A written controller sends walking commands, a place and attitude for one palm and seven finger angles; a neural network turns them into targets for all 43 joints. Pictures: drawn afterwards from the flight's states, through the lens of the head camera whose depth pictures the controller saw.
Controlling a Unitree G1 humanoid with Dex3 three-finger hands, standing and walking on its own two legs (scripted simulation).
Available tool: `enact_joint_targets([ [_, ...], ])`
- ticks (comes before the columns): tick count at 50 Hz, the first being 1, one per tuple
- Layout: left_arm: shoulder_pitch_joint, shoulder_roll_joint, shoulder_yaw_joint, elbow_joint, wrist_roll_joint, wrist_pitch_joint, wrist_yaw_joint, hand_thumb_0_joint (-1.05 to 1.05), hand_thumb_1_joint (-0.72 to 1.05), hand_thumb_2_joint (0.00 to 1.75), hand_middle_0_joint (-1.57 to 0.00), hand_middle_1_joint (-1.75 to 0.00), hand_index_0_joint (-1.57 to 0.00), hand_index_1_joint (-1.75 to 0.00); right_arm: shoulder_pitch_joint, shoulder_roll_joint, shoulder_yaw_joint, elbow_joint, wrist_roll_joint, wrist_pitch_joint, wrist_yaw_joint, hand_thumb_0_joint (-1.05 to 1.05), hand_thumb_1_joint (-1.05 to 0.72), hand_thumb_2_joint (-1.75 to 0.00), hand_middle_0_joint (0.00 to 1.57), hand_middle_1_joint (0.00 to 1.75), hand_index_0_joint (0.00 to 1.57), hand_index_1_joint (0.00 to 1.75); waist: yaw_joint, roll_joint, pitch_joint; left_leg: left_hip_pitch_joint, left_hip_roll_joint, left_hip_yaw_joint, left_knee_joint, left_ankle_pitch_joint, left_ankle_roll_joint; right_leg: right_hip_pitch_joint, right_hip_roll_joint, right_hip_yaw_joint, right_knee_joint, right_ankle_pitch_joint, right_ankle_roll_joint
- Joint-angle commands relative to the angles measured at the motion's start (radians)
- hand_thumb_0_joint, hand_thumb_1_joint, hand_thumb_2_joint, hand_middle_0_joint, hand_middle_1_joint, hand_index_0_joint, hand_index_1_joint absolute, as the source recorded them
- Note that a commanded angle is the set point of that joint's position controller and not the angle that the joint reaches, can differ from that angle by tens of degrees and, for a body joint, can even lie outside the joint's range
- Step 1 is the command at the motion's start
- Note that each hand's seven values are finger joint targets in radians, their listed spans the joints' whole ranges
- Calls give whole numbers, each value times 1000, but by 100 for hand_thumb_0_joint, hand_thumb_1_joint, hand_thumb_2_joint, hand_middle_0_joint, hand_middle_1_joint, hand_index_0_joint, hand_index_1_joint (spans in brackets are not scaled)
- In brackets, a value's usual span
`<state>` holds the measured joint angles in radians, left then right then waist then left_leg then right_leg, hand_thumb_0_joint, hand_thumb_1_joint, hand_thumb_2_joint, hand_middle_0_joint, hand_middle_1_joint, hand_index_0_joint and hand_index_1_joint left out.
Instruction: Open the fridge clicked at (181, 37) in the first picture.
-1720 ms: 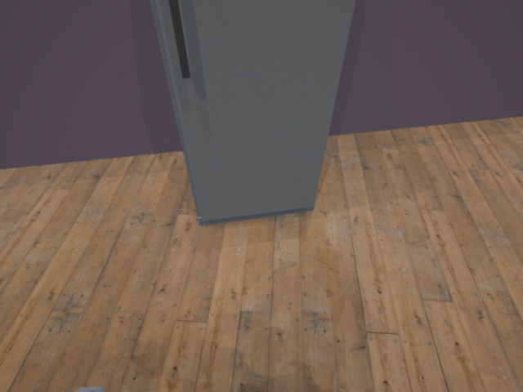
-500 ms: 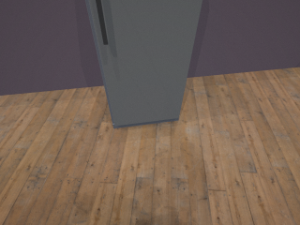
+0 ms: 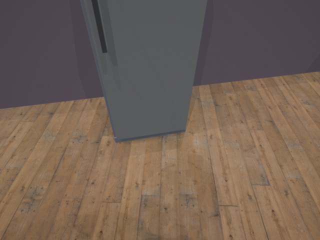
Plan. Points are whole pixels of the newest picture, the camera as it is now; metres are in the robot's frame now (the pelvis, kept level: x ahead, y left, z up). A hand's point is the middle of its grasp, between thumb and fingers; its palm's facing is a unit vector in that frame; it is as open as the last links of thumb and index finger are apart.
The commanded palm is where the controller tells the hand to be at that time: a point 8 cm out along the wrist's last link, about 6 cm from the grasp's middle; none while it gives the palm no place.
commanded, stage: walk to a spot facing it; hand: left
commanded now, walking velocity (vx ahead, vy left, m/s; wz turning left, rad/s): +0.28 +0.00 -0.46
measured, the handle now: (95, 1) +0.89 +0.33 +0.24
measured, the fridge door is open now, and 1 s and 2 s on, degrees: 0 0 0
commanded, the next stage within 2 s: turn to face it in 0.20 s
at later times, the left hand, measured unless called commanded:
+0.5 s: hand out of the picture +0.06 +0.16 -0.18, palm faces -0.03 -0.99 -0.16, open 7.3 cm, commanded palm none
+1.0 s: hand (86, 217) +0.22 +0.25 -0.17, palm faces +0.12 -0.96 -0.23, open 7.3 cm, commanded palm none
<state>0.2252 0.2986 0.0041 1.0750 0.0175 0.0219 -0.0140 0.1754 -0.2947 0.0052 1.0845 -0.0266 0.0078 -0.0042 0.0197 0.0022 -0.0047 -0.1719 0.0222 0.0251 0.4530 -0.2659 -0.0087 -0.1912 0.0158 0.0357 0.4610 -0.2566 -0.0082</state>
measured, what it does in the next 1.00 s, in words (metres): walks ahead: left foot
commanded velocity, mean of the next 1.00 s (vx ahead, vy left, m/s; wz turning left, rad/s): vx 0.07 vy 0.00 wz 0.23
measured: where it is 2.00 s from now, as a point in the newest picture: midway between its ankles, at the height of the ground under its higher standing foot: outside the picture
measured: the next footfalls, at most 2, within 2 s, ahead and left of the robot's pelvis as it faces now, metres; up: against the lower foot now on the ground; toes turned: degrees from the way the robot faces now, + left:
left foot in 0.56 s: +0.30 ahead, +0.08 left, +0.00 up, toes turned +1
right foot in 1.14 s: +0.18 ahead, -0.07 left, +0.00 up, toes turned +5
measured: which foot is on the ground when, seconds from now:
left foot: down 0.00-0.22, up 0.24-0.54, down 0.56-1.00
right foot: down 0.00-0.56, up 0.58-1.00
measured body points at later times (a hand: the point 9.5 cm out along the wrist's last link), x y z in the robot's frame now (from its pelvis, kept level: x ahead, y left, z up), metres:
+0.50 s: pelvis +0.13 +0.00 -0.01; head +0.15 +0.01 +0.44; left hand +0.07 +0.22 -0.16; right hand +0.20 -0.23 -0.15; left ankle +0.25 +0.09 -0.71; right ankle +0.01 -0.11 -0.74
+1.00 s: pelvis +0.17 +0.04 +0.00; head +0.18 +0.06 +0.45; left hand +0.21 +0.30 -0.15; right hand +0.22 -0.21 -0.14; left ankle +0.26 +0.08 -0.74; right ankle +0.16 -0.11 -0.69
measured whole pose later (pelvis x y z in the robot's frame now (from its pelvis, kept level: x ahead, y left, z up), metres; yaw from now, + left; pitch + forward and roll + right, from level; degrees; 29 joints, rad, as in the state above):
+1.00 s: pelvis +0.17 +0.04 +0.00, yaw +5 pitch +1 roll -2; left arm 0.23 0.22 0.08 0.95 0.02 0.05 0.02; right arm 0.26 -0.19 -0.06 0.97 -0.03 0.04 -0.01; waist -0.03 0.00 0.00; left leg -0.34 -0.12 -0.02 0.36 -0.03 0.12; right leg -0.40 -0.02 -0.02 0.89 -0.40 0.04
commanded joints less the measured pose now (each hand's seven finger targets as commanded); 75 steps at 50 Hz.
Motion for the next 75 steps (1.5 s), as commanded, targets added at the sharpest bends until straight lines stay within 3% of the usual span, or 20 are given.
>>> enact_joint_targets([
  [1, 44, 113, 46, -90, 8, -15, -5, 0, 90, 90, -20, -30, -20, -30, 57, -142, -51, -67, 5, -28, -8, 0, -90, -90, 20, 30, 20, 30, -16, 4, 118, -64, 127, -120, -78, -315, 63, -169, -52, 140, -34, -284, -56],
  [6, 62, 24, 54, -132, 4, -43, -12, 0, 90, 90, -20, -30, -20, -30, 144, -148, -77, -74, 11, -55, -18, 0, -90, -90, 20, 30, 20, 30, -32, 183, 93, 84, 282, -232, -104, -103, 154, -305, 23, -24, 233, -150, -29],
  [8, 104, 3, 58, -120, 4, -52, -14, 0, 90, 90, -20, -30, -20, -30, 134, -127, -78, -71, 9, -56, -19, 0, -90, -90, 20, 30, 20, 30, -3, 151, 94, 31, 272, -139, 27, 95, 143, -195, 1, -61, 166, -150, -29],
  [9, 197, 17, 68, -90, 8, -58, -11, 0, 90, 90, -20, -30, -20, -30, 102, -100, -75, -83, 11, -55, -18, 0, -90, -90, 20, 30, 20, 30, 44, 22, 58, -115, 195, -30, 222, 132, 87, 6, -27, 28, 46, -9, -64],
  [10, 346, 109, 92, -41, 16, -72, 6, 0, 90, 90, -20, -30, -20, -30, 30, -27, -62, -136, 19, -62, -13, 0, -90, -90, 20, 30, 20, 30, 98, -321, 32, -432, 52, 134, 574, -41, 4, 249, -245, 402, -96, 218, -148],
  [11, 460, 131, 90, -8, 1, -80, 23, 0, 90, 90, -20, -30, -20, -30, -95, -28, -53, -188, 10, -71, -11, 0, -90, -90, 20, 30, 20, 30, 140, -352, 60, -591, 8, 59, 716, -324, -12, 297, -344, 608, -143, 565, -221],
  [14, 384, 63, 77, -26, 8, -81, 44, 0, 90, 90, -20, -30, -20, -30, -107, 8, -59, -170, 7, -71, -5, 0, -90, -90, 20, 30, 20, 30, 76, -16, 59, -649, 86, -5, 756, -206, -17, 331, -304, 420, -79, 596, -247],
  [25, 209, 8, 56, -23, 5, -68, 70, 0, 90, 90, -20, -30, -20, -30, 111, 68, -51, -90, 21, -37, 2, 0, -90, -90, 20, 30, 20, 30, -79, -139, 39, -58, -31, 80, 145, 191, 25, 66, -169, -14, 31, 688, -58],
  [26, 222, 6, 58, -27, -1, -62, 70, 0, 90, 90, -20, -30, -20, -30, 198, 31, -59, -71, 13, -38, -2, 0, -90, -90, 20, 30, 20, 30, -107, -78, -20, 59, -14, 44, 77, 305, 40, 50, -158, -26, 199, 621, -39],
  [28, 336, -64, 56, -53, -21, -51, 63, 0, 90, 90, -20, -30, -20, -30, 269, -100, -84, -82, 5, -29, -10, 0, -90, -90, 20, 30, 20, 30, -65, 281, -160, 220, 372, -426, -28, 793, 254, -178, 14, -90, 710, -369, 25],
  [30, 235, -55, 53, -88, -3, -34, 65, 0, 90, 90, -20, -30, -20, -30, 163, -92, -84, -119, 17, -15, -19, 0, -90, -90, 20, 30, 20, 30, -54, 165, -68, 10, 363, -538, -187, 252, 288, -276, -38, -6, 859, -326, 31],
  [32, 166, -42, 66, -95, 7, -22, 45, 0, 90, 90, -20, -30, -20, -30, 46, -20, -68, -153, 9, -16, -18, 0, -90, -90, 20, 30, 20, 30, -16, 101, 63, -185, 252, -424, -251, -77, 220, -285, -101, -5, 789, -204, 38],
  [35, 192, -51, 75, -94, 11, 1, 38, 0, 90, 90, -20, -30, -20, -30, 21, -23, -80, -173, 5, -18, -12, 0, -90, -90, 20, 30, 20, 30, 8, 85, -4, -237, 180, -314, -265, -114, 170, -219, -93, -41, 693, -130, 45],
  [46, 82, -8, 93, -159, 10, 25, 40, 0, 90, 90, -20, -30, -20, -30, 100, -61, -109, -176, 3, 11, -11, 0, -90, -90, 20, 30, 20, 30, -37, 103, -26, -80, 141, -417, -315, -234, 97, -270, -39, -48, 483, -138, 56],
  [55, 252, -11, 72, -111, -9, 25, 54, 0, 90, 90, -20, -30, -20, -30, 105, -54, -110, -163, 3, 32, -5, 0, -90, -90, 20, 30, 20, 30, 2, 97, -39, -122, 62, -365, -321, -78, 7, 87, 11, -86, -66, -112, -12],
  [56, 272, 7, 74, -103, -7, 17, 59, 0, 90, 90, -20, -30, -20, -30, 108, -33, -106, -159, 11, 34, -2, 0, -90, -90, 20, 30, 20, 30, 6, 46, -25, -204, 26, -318, -261, -79, -42, 190, -32, -55, -198, -49, -31],
  [58, 156, 109, 88, -153, 17, 10, 68, 0, 90, 90, -20, -30, -20, -30, 133, 26, -107, -175, 17, 36, -7, 0, -90, -90, 20, 30, 20, 30, -21, -264, 63, -332, -142, -86, 298, -168, -49, 9, -446, 314, -367, -236, -196],
  [61, -28, 9, 62, -194, 1, -26, 65, 0, 90, 90, -20, -30, -20, -30, 142, 16, -105, -143, 3, 45, 8, 0, -90, -90, 20, 30, 20, 30, -92, -57, 143, -352, -56, -81, 640, -87, -7, -129, -315, 98, -253, 142, -155],
  [65, 137, -3, 55, -128, 3, -46, 62, 0, 90, 90, -20, -30, -20, -30, 87, 46, -84, -143, 8, 36, 1, 0, -90, -90, 20, 30, 20, 30, -28, -104, 69, -416, -16, -35, 630, -93, -39, 116, -294, -3, -114, 596, -128],
  [75, 313, -4, 53, 10, 22, -64, 35, 0, 90, 90, -20, -30, -20, -30, -72, 98, -57, -137, 3, -15, 18, 0, -90, -90, 20, 30, 20, 30, 52, -210, 106, -286, 14, 93, 253, -164, 4, 129, -293, 46, -185, 163, -144],
])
